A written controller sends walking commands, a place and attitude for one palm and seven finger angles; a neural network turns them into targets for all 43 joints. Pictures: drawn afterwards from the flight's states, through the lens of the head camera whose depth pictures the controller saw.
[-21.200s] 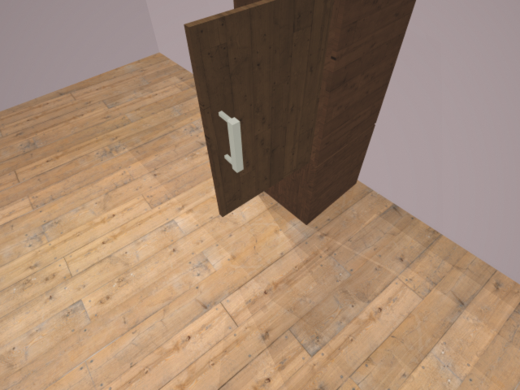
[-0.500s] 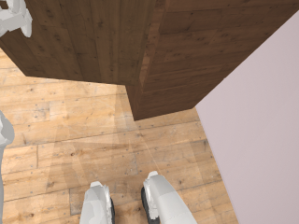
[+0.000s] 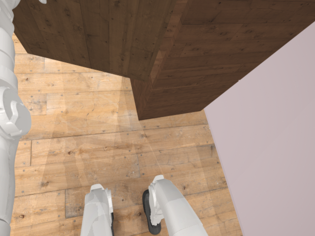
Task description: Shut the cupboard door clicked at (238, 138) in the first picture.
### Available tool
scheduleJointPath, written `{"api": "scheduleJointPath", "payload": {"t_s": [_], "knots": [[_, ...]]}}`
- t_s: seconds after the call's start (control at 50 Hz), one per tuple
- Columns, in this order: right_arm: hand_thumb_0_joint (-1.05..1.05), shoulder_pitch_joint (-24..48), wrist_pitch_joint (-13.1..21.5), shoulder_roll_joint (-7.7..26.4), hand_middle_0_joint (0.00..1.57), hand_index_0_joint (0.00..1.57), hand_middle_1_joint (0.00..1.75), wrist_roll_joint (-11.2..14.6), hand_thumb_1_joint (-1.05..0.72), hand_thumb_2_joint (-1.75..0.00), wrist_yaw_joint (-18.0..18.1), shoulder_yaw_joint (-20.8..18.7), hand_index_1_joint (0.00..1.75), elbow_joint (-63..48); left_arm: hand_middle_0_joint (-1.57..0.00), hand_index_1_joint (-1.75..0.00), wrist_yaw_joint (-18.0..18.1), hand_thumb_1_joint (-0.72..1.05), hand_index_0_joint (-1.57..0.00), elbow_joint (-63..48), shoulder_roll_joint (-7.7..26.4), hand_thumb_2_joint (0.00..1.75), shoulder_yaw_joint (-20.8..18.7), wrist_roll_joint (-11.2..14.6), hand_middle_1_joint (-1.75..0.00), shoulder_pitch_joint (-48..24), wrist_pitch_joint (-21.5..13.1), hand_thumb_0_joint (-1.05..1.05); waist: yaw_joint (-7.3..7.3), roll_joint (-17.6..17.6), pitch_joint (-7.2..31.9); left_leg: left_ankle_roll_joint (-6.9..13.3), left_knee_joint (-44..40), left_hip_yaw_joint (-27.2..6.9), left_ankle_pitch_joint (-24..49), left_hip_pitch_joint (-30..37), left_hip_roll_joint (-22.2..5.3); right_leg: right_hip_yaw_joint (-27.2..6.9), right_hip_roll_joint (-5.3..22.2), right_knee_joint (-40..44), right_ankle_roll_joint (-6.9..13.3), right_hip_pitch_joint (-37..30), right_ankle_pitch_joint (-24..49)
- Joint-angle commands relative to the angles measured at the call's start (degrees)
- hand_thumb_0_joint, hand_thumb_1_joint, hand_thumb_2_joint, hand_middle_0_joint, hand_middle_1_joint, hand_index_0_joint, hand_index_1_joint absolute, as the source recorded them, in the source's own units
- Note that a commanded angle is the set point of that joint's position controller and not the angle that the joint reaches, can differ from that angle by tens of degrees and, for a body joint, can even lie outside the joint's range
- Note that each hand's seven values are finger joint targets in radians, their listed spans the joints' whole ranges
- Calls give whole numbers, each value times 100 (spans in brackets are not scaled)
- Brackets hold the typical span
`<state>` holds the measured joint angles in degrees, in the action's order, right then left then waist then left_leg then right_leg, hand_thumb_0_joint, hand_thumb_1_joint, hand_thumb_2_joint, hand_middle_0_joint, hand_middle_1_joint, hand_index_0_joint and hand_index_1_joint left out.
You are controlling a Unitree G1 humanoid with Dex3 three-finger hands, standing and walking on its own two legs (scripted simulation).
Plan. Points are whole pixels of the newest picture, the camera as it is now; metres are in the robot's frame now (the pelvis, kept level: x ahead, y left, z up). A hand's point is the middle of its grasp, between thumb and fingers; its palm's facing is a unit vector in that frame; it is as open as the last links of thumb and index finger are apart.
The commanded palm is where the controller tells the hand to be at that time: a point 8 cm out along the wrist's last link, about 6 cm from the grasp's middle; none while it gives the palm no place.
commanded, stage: pull the fist back off the door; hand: left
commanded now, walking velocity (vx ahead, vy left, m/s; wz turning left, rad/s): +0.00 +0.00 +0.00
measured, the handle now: out of the picture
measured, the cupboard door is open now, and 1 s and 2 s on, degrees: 69 66 66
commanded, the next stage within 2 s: draw the hand back to the body in 0.76 s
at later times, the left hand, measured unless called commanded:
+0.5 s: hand out of the picture +0.58 +0.16 +0.11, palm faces +0.08 -1.00 -0.05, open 3.1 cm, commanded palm +0.54 +0.19 +0.11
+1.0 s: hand (41, 16) +0.53 +0.15 +0.13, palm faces +0.05 -1.00 -0.03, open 3.1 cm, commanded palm +0.47 +0.21 +0.14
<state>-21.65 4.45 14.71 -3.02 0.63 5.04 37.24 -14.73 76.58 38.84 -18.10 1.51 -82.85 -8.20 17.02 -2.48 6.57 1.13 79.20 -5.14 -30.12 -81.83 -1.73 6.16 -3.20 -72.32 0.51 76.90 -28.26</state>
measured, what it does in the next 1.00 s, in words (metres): rises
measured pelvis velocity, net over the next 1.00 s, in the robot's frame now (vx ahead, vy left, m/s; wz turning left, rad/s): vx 0.03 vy -0.01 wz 0.03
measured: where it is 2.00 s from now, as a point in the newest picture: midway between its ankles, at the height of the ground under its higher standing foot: (130, 224)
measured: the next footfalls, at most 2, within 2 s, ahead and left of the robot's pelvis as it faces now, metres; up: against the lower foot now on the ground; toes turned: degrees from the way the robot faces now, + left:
none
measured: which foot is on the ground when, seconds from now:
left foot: down 0.00-1.00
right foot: down 0.00-1.00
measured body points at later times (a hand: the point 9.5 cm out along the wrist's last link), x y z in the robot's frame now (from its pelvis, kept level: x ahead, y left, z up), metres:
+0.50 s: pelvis +0.03 -0.01 +0.04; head +0.19 +0.00 +0.46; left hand +0.57 +0.21 +0.12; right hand -0.02 -0.26 -0.06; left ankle +0.04 +0.10 -0.60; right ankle +0.05 -0.12 -0.60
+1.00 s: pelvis +0.03 -0.01 +0.05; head +0.16 +0.00 +0.49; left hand +0.52 +0.21 +0.13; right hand +0.10 -0.26 -0.07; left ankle +0.04 +0.10 -0.60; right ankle +0.05 -0.12 -0.60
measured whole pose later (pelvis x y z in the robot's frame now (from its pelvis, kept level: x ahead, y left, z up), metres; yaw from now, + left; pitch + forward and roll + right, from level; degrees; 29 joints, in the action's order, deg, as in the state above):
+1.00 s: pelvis +0.03 -0.01 +0.05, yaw +2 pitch +23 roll -2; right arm -17.3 -3.0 13.4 -0.8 -2.5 0.9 34.2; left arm -6.5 60.6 20.5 -18.4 4.4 -47.2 -25.1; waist 9.0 -2.3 8.3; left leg 0.7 65.7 -0.6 -29.4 -59.1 -1.1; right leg 1.5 -2.3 -63.3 0.9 57.3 -28.7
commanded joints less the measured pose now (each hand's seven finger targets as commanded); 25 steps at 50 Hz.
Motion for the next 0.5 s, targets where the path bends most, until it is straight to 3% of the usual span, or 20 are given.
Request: {"api": "scheduleJointPath", "payload": {"t_s": [0.0, 0.04, 0.06, 0.08, 0.12, 0.16, 0.18, 0.2, 0.22, 0.24, 0.28, 0.3, 0.32, 0.36, 0.42, 0.48], "knots": [[0, -1727, -71, 1150, 20, 20, 30, -225, -90, -90, -228, -441, 30, -56, -130, -150, 1583, 90, -130, -1525, 341, 90, -127, -551, -150, -3045, -541, 0, 423, -2069, 3379, 6, -1034, -608, 1816, 4032, -218, -164, 2, 770, 90, -160, 871], [0, -1778, -171, 1162, 20, 20, 30, -257, -90, -90, -362, -486, 30, -77, -130, -150, 1748, 90, -130, -1592, 495, 90, -1, -1015, -150, -2916, -773, 0, 389, -2220, 3560, -49, -1050, -611, 1951, 4250, -199, -174, 16, 795, 124, -200, 908], [0, -1795, -227, 1169, 20, 20, 30, -244, -90, -90, -410, -499, 30, -109, -130, -150, 1740, 90, -130, -1571, 615, 90, -26, -1122, -150, -2763, -849, 0, 324, -2186, 3642, -54, -1080, -584, 1967, 4286, -183, -180, -1, 834, 145, -371, 925], [0, -1825, -277, 1194, 20, 20, 30, -226, -90, -90, -432, -518, 30, -130, -130, -150, 1662, 90, -130, -1462, 671, 90, -67, -1148, -150, -2695, -885, 0, 365, -2072, 3657, -43, -1109, -602, 2040, 4313, -179, -179, -19, 871, 150, -457, 978], [0, -1822, -357, 1196, 20, 20, 30, -148, -90, -90, -440, -538, 30, -226, -130, -150, 1359, 90, -130, -1587, 721, 90, -109, -946, -150, -2510, -896, 0, 269, -1904, 3851, -7, -1214, -487, 2074, 4261, -131, -219, -62, 1024, 158, -1019, 1119], [0, -1808, -389, 1175, 20, 20, 30, -67, -90, -90, -415, -524, 30, -273, -130, -150, 1047, 90, -130, -1495, 711, 90, -185, -651, -150, -2213, -807, 0, 231, -1602, 3742, 68, -1309, -310, 1887, 3891, -88, -300, -92, 1218, 122, -1591, 1211], [0, -1828, -398, 1173, 20, 20, 30, -48, -90, -90, -391, -513, 30, -298, -130, -150, 927, 90, -130, -1498, 882, 90, -427, -508, -150, -1994, -802, 0, 109, -1511, 3787, 89, -1330, -265, 1947, 3786, -69, -336, -103, 1242, 133, -1855, 1315], [0, -1797, -409, 1163, 20, 20, 30, -4, -90, -90, -368, -510, 30, -338, -130, -150, 827, 90, -130, -1493, 866, 90, -463, -378, -150, -1851, -785, 0, 86, -1339, 3740, 101, -1384, -200, 1842, 3644, -64, -371, -109, 1314, 110, -2049, 1318], [0, -1777, -421, 1153, 20, 20, 30, 17, -90, -90, -336, -506, 30, -347, -130, -150, 789, 90, -130, -1587, 1077, 90, -713, -253, -150, -1670, -822, 0, -22, -1258, 3679, 112, -1429, -139, 1837, 3517, -62, -411, -102, 1369, 99, -2287, 1379], [0, -1745, -411, 1101, 20, 20, 30, 31, -90, -90, -337, -497, 30, -394, -130, -150, 756, 90, -130, -1576, 929, 90, -677, -175, -150, -1416, -853, 0, -61, -1085, 3528, 129, -1471, -59, 1788, 3329, -41, -460, -108, 1427, 81, -2483, 1433], [0, -1748, -400, 1067, 20, 20, 30, 23, -90, -90, -334, -489, 30, -387, -130, -150, 817, 90, -130, -1689, 1095, 90, -928, -133, -150, -1071, -1058, 0, -197, -961, 3366, 146, -1499, 30, 1810, 3170, -45, -520, -103, 1435, 77, -2680, 1559], [0, -1709, -400, 1036, 20, 20, 30, 25, -90, -90, -349, -516, 30, -404, -130, -150, 867, 90, -130, -1851, 939, 90, -862, -101, -150, -949, -1179, 0, -206, -962, 3308, 151, -1508, 91, 1906, 3167, -40, -559, -82, 1462, 64, -2754, 1722], [0, -1701, -409, 1027, 20, 20, 30, 24, -90, -90, -365, -538, 30, -408, -130, -150, 909, 90, -130, -1795, 1003, 90, -999, -110, -150, -556, -1267, 0, -309, -773, 3248, 150, -1499, 148, 1926, 3052, -31, -587, -81, 1466, 60, -2922, 1814], [0, -1678, -440, 987, 20, 20, 30, 29, -90, -90, -387, -573, 30, -432, -130, -150, 938, 90, -130, -1825, 927, 90, -968, -137, -150, -132, -1435, 0, -381, -564, 3060, 158, -1547, 263, 1882, 2780, -2, -682, -58, 1505, 51, -3304, 2029], [0, -1630, -507, 980, 20, 20, 30, 84, -90, -90, -389, -650, 30, -486, -130, -150, 831, 90, -130, -1838, 748, 90, -940, -101, -150, 645, -1562, 0, -545, -400, 3045, 147, -1614, 380, 2091, 2817, 53, -727, -28, 1527, 45, -3661, 2487], [0, -1542, -539, 946, 20, 20, 30, 144, -90, -90, -386, -738, 30, -511, -130, -150, 618, 90, -130, -2210, -15, 90, -413, 111, -150, 761, -1631, 0, -479, -458, 3020, 146, -1715, 391, 2254, 3312, 100, -694, -17, 1612, 30, -3578, 2666]]}}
